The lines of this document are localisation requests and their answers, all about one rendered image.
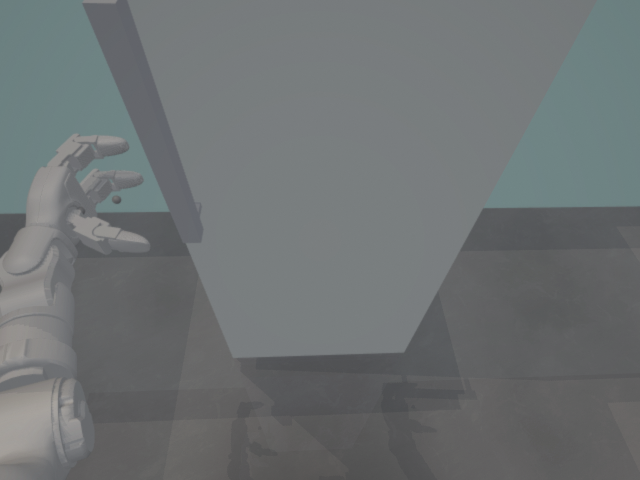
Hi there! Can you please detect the robot left forearm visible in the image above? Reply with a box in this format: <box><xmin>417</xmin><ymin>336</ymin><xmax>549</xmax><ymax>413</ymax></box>
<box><xmin>0</xmin><ymin>226</ymin><xmax>78</xmax><ymax>392</ymax></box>

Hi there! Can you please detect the robot left hand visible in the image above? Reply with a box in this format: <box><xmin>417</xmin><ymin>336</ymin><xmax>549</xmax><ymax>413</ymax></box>
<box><xmin>25</xmin><ymin>133</ymin><xmax>151</xmax><ymax>255</ymax></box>

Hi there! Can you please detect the handle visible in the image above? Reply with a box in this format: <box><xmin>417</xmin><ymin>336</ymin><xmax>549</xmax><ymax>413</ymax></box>
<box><xmin>82</xmin><ymin>0</ymin><xmax>204</xmax><ymax>243</ymax></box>

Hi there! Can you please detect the fridge door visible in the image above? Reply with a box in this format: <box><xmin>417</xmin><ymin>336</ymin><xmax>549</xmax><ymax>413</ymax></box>
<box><xmin>127</xmin><ymin>0</ymin><xmax>597</xmax><ymax>358</ymax></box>

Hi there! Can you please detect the robot left upper arm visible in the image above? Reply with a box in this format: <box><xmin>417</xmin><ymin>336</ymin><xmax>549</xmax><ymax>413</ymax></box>
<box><xmin>0</xmin><ymin>377</ymin><xmax>95</xmax><ymax>480</ymax></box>

